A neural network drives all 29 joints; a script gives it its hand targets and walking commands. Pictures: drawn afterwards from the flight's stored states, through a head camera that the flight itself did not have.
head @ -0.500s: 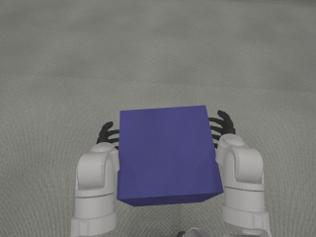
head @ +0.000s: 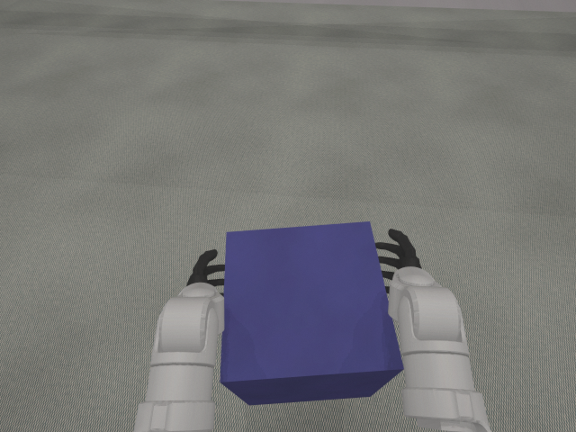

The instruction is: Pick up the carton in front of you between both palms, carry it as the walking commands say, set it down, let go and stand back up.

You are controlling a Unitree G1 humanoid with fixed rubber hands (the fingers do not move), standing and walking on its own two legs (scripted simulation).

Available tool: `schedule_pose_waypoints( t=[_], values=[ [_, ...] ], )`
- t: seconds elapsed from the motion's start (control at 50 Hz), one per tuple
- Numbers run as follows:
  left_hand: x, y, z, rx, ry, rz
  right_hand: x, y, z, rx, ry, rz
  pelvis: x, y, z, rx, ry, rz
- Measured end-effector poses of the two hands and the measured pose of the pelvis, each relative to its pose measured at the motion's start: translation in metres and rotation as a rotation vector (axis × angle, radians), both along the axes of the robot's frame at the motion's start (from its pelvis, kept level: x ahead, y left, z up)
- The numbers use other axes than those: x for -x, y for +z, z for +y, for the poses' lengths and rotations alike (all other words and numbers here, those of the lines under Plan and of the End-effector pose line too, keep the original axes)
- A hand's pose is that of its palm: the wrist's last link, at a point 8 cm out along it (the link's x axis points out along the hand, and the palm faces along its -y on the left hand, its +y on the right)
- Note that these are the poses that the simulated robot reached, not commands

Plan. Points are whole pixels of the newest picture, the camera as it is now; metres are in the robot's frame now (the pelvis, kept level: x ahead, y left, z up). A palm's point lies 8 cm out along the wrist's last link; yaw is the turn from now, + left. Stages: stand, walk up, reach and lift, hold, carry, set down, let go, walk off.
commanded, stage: carry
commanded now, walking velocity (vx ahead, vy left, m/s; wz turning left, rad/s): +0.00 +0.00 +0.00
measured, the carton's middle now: (304, 321) +0.30 +0.00 -0.05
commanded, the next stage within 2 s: hold in 1.26 s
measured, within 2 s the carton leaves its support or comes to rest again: neither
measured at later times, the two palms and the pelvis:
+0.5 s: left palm (187, 330) +0.24 +0.16 +0.03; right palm (406, 316) +0.26 -0.13 +0.04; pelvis -0.04 +0.01 -0.01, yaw +0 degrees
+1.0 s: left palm (176, 355) +0.21 +0.16 +0.03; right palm (410, 341) +0.23 -0.13 +0.04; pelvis -0.07 +0.02 -0.01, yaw +0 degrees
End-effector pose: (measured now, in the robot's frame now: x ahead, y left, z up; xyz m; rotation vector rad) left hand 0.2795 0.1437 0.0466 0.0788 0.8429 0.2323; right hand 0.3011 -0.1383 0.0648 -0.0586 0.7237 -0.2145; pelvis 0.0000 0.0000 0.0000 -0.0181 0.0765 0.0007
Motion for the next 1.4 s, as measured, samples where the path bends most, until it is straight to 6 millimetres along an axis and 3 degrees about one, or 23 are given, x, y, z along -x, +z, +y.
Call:
schedule_pose_waypoints(
  t=[0.34,0.6,0.82,1.3,1.4],
  values=[
    [0.022,-0.031,0.011,0.028,-0.115,-0.097,0.031,-0.035,-0.001,-0.019,0.069,-0.086,0.024,-0.009,0.011,-0.002,0.004,-0.036],
    [0.046,-0.014,0.017,0.038,-0.089,-0.156,0.05,-0.016,0.006,-0.028,0.074,-0.143,0.051,-0.006,0.014,-0.009,0.008,-0.053],
    [0.065,-0.017,0.018,0.032,-0.097,-0.121,0.07,-0.021,0.006,-0.025,0.071,-0.109,0.065,-0.005,0.016,-0.014,0.008,-0.059],
    [0.077,-0.018,0.022,0.025,-0.1,-0.123,0.083,-0.022,0.01,-0.033,0.07,-0.111,0.078,-0.003,0.02,-0.01,0.027,-0.095],
    [0.092,-0.019,0.038,0.005,-0.034,-0.12,0.084,-0.022,0.026,-0.051,0.156,-0.106,0.081,0.004,0.016,-0.023,0.113,-0.154]
  ],
)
